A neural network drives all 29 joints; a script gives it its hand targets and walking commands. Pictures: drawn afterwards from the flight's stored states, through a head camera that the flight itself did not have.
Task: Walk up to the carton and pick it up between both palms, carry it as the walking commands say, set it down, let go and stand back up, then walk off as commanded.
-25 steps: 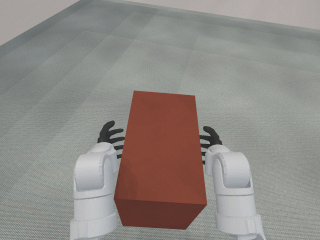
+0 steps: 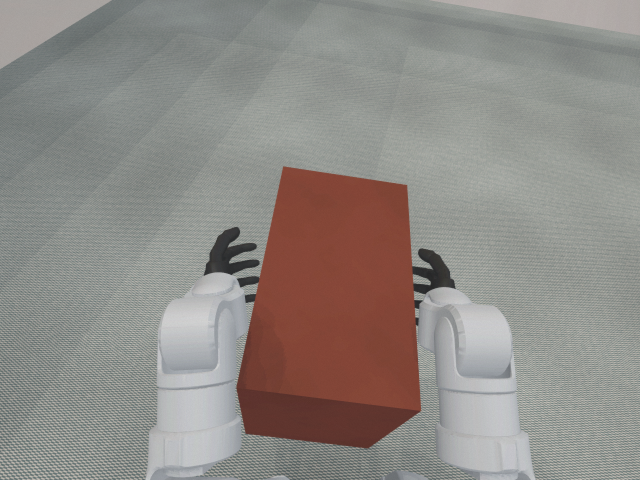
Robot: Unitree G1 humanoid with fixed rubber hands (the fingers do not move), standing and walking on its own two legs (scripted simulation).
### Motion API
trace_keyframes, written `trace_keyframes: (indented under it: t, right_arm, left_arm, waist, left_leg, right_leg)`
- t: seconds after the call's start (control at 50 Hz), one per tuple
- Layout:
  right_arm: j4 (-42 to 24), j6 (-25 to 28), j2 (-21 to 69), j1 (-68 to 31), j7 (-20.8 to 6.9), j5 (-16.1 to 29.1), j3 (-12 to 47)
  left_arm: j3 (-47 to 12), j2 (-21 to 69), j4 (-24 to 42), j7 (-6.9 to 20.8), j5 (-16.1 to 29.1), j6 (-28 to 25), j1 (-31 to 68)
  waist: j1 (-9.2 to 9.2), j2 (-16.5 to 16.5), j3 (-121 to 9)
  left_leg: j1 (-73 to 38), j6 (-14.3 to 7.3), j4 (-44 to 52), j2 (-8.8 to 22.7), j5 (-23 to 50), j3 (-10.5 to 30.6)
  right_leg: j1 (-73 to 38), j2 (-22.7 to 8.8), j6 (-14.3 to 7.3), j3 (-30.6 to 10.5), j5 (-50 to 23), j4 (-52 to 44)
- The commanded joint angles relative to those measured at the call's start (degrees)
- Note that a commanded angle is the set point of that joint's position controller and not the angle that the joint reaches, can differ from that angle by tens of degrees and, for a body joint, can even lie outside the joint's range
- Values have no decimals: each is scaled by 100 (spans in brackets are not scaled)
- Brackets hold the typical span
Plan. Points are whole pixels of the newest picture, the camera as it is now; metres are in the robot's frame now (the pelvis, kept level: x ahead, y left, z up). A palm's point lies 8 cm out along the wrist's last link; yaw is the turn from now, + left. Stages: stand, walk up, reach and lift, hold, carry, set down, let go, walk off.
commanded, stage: carry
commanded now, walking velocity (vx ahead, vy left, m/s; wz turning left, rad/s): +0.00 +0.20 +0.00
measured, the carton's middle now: (326, 309) +0.34 +0.02 +0.00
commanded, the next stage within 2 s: none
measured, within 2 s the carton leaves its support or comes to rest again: neither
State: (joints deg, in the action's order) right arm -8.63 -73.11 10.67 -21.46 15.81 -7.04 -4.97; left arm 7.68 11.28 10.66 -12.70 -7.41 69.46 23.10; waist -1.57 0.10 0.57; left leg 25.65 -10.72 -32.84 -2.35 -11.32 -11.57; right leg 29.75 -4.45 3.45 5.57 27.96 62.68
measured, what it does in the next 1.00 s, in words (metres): steps to the left: right foot, then left foot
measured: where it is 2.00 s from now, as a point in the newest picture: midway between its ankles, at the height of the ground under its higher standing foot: outside the picture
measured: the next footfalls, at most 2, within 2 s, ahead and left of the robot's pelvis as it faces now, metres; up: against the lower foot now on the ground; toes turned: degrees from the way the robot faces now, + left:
right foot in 0.12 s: -0.02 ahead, -0.08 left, +0.00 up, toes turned -14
left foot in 0.30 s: +0.03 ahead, +0.29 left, +0.00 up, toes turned +2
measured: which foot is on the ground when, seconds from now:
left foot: down 0.00-0.12, up 0.14-0.28, down 0.30-0.62, up 0.64-0.92, down 0.94-1.00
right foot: up 0.00-0.10, down 0.12-0.32, up 0.34-0.58, down 0.60-0.96, up 0.98-1.00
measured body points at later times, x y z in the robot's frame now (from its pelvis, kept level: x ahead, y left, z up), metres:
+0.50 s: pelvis -0.07 +0.21 +0.00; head -0.04 +0.22 +0.45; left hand +0.26 +0.34 +0.07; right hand +0.24 +0.08 +0.06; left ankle -0.01 +0.29 -0.72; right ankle -0.09 +0.10 -0.67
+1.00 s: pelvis -0.11 +0.38 +0.00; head -0.09 +0.39 +0.45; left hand +0.22 +0.51 +0.08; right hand +0.21 +0.26 +0.08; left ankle -0.11 +0.50 -0.72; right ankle -0.11 +0.20 -0.71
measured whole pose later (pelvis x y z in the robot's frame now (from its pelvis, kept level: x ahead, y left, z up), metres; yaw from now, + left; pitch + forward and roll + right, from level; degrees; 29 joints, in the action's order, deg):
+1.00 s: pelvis -0.11 +0.38 +0.00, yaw +0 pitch +3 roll +1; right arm -4.5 -73.1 12.5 -26.0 20.3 -7.5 -5.7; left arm 12.1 12.4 5.7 -11.5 -10.3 68.4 26.0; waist 1.0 2.4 -1.1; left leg 21.2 0.6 -35.9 1.2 -17.5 -4.5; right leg 24.4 -12.6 5.1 5.1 23.3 42.3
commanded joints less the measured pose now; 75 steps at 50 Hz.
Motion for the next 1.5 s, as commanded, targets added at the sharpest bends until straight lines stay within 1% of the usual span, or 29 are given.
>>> trace_keyframes:
  t: [0.0, 0.02, 0.06, 0.08, 0.1, 0.12, 0.14, 0.16, 0.22, 0.26, 0.28, 0.32, 0.34, 0.38, 0.56, 0.6, 0.62, 0.64, 0.7, 0.9, 0.94, 0.96, 0.98, 1.12, 1.2, 1.26, 1.28, 1.44, 1.48]
  right_arm:
    - [-971, 442, 5947, -3707, -2216, 2653, 3411]
    - [-981, 427, 5968, -3794, -2182, 2670, 3358]
    - [-812, 388, 5904, -3510, -2200, 2590, 3342]
    - [-998, 346, 5805, -3811, -2162, 2486, 3353]
    - [-672, 293, 5808, -3686, -2147, 2476, 3377]
    - [-1111, 347, 5818, -4068, -2151, 2721, 3583]
    - [-1086, 334, 5916, -3855, -2228, 2602, 3613]
    - [-1014, 408, 5862, -4076, -2144, 2435, 3511]
    - [-1157, 363, 5949, -4156, -2162, 2724, 3724]
    - [-1157, 333, 5748, -4462, -2151, 2850, 3609]
    - [-824, 273, 5805, -4028, -2150, 2816, 3581]
    - [-531, 206, 5762, -4090, -2226, 2788, 3488]
    - [-313, 247, 5875, -3856, -2255, 2794, 3273]
    - [-163, 284, 5892, -3611, -2244, 2617, 3202]
    - [-638, 463, 5833, -3557, -1999, 2337, 3155]
    - [-731, 453, 5802, -3853, -1935, 2321, 3350]
    - [-662, 447, 5905, -3843, -1930, 2409, 3431]
    - [-890, 417, 6093, -4046, -1965, 2466, 3636]
    - [-1096, 424, 6072, -4494, -2000, 2761, 3819]
    - [-270, 218, 6091, -4268, -2149, 2895, 3651]
    - [-137, 239, 6029, -4107, -2169, 2699, 3416]
    - [-204, 321, 5850, -4050, -2181, 2603, 3373]
    - [-41, 370, 6054, -4047, -2171, 2540, 3246]
    - [-535, 561, 6017, -3728, -1981, 2334, 2906]
    - [-411, 502, 5996, -3631, -1860, 2149, 3038]
    - [-457, 492, 6012, -3900, -1896, 2262, 3210]
    - [-807, 514, 6009, -4276, -1904, 2363, 3365]
    - [-255, 346, 6256, -4579, -2167, 2867, 3521]
    - [37, 333, 6162, -4262, -2210, 2817, 3418]
  left_arm:
    - [-4194, 6252, 64, 1795, 2650, 96, 2829]
    - [-4225, 6256, 23, 1821, 2710, 130, 2815]
    - [-4152, 6218, 24, 1820, 2602, 133, 2562]
    - [-4061, 6335, -336, 1851, 2529, 207, 2191]
    - [-3927, 6195, -100, 1879, 2602, 177, 2563]
    - [-3869, 6377, -257, 1926, 2639, 125, 2553]
    - [-3717, 6428, -595, 1881, 2426, 168, 2042]
    - [-3794, 6443, -297, 1899, 2416, 154, 2504]
    - [-3728, 6323, -134, 1845, 2420, 181, 2715]
    - [-3659, 6269, -434, 1830, 2380, 239, 2674]
    - [-3571, 6073, -452, 1796, 2294, 277, 2501]
    - [-3496, 6069, -807, 1772, 2038, 307, 2275]
    - [-3760, 6169, -329, 1780, 2353, 295, 2958]
    - [-3715, 6260, -636, 1869, 2420, 209, 2818]
    - [-3811, 6335, -179, 1901, 2775, 165, 3165]
    - [-3612, 6360, -633, 2009, 2714, 165, 2848]
    - [-3499, 6287, -667, 2023, 2609, 150, 2684]
    - [-3438, 6387, -627, 2032, 2489, 49, 2528]
    - [-3409, 6383, -483, 1963, 2468, 74, 2724]
    - [-3172, 5976, -667, 1788, 2054, 118, 2672]
    - [-3308, 6129, -817, 1800, 2130, 179, 2775]
    - [-3444, 6190, -778, 1848, 2171, 147, 2749]
    - [-3629, 6244, -528, 1897, 2439, 148, 3328]
    - [-4018, 6426, 151, 1842, 2954, 34, 3872]
    - [-3689, 6411, -280, 1924, 2891, 164, 3467]
    - [-3441, 6284, -560, 2020, 2707, 115, 3228]
    - [-3317, 6377, -824, 2008, 2635, 54, 3039]
    - [-3105, 6141, -628, 1750, 2199, 29, 3218]
    - [-3116, 6081, -781, 1744, 2073, 94, 2982]
  waist:
    - [117, -671, -2852]
    - [120, -834, -2825]
    - [24, -1339, -2767]
    - [-223, -1585, -2809]
    - [-321, -190, -2694]
    - [-137, 3240, -3219]
    - [-9, 1906, -2724]
    - [215, 505, -2361]
    - [237, 996, -2486]
    - [228, 1382, -2532]
    - [186, 635, -2436]
    - [113, -1848, -2475]
    - [215, -2674, -2382]
    - [181, -1400, -2635]
    - [136, -756, -3229]
    - [-11, 671, -3212]
    - [56, 1744, -3272]
    - [-13, 1786, -2628]
    - [53, 471, -2367]
    - [129, 1466, -2754]
    - [174, 49, -2827]
    - [187, -1402, -2858]
    - [238, -1772, -2628]
    - [236, -1383, -3349]
    - [62, -647, -3446]
    - [89, 1475, -3459]
    - [78, 1350, -3258]
    - [150, 868, -3025]
    - [149, -871, -3118]
  left_leg:
    - [-2185, 986, 1886, 1447, 406, 1986]
    - [-2378, 905, 2010, 1407, 525, 1832]
    - [-1745, 1954, 2535, 1225, 1179, 1267]
    - [-673, 3525, 2015, 656, 2153, 413]
    - [-35, 4239, -315, -143, 1429, -246]
    - [432, 2807, -4155, 771, -2208, 1513]
    - [1449, 2081, -4813, 1036, -1870, 2515]
    - [1615, 1743, -4315, 872, -1059, 2669]
    - [141, 1249, -1450, 854, -1146, 1298]
    - [-592, 1105, -41, 505, -907, 620]
    - [-991, 1112, 595, 208, -427, 414]
    - [-2161, 466, 874, 2059, 4275, 2691]
    - [-2090, -37, 722, 2155, 4830, 2910]
    - [-1870, 31, 641, 1868, 4163, 2997]
    - [-1646, 140, 1101, 1656, 1082, 2247]
    - [-258, 722, 145, 1050, 350, 1610]
    - [754, 1126, -1185, 572, -1282, 1125]
    - [1622, 1028, -2421, 399, -1655, 1558]
    - [1211, 1167, -3064, 521, -1010, 1598]
    - [-747, 1199, 472, 218, -637, 367]
    - [-1875, 935, 1179, 1141, 1469, 1269]
    - [-2408, 373, 919, 2047, 3859, 2447]
    - [-2559, -40, 662, 2021, 4827, 2470]
    - [-3266, -10, 512, 1799, 4262, 1841]
    - [-2596, 213, 309, 1503, 3496, 1526]
    - [522, 1086, -1682, 413, -1560, 944]
    - [756, 1003, -1828, 660, -1987, 1394]
    - [-1427, 953, 1060, 576, 379, 793]
    - [-2138, 370, 785, 1669, 2882, 2095]
  right_leg:
    - [-153, 153, -15, 164, -120, -134]
    - [-321, 225, -70, 288, 147, -737]
    - [-1602, 354, -176, 843, 589, -2282]
    - [-3362, 162, -520, 1130, 902, -4098]
    - [-4087, -808, -944, 641, -217, -5931]
    - [-3512, -3588, -1500, -3241, -911, -5054]
    - [-2890, -3591, -1641, -3437, -1640, -4780]
    - [-2412, -2888, -1189, -2193, -1590, -4484]
    - [-2278, -1609, -449, 58, -4130, -3121]
    - [-2028, -1438, -335, 178, -3961, -2644]
    - [-1769, -1126, -173, 445, -3111, -2256]
    - [-34, -267, 387, 620, 64, -832]
    - [436, 83, 350, 381, 1541, -279]
    - [367, 150, 75, -101, 1169, 556]
    - [-1562, 204, -569, -9, -381, -2666]
    - [-3176, -1098, -756, -1352, -1135, -4411]
    - [-3816, -2646, -1173, -3094, -1652, -4511]
    - [-3377, -3001, -1816, -3146, -3150, -4429]
    - [-2806, -2101, -1392, -1562, -4253, -3892]
    - [-2393, -1503, -803, -250, -4383, -3026]
    - [-1396, -813, -117, 239, -2284, -2156]
    - [-249, -216, 192, 531, -828, -1422]
    - [108, 77, 134, 485, 1215, -1120]
    - [3, 155, -256, 73, 293, -1066]
    - [-1539, -38, -449, 49, -1721, -3727]
    - [-4091, -2468, -1412, -2120, -6729, -3602]
    - [-3924, -2690, -1735, -2188, -7033, -3494]
    - [-2330, -1106, -532, -75, -4053, -2629]
    - [-1067, -314, -115, 348, -1491, -1968]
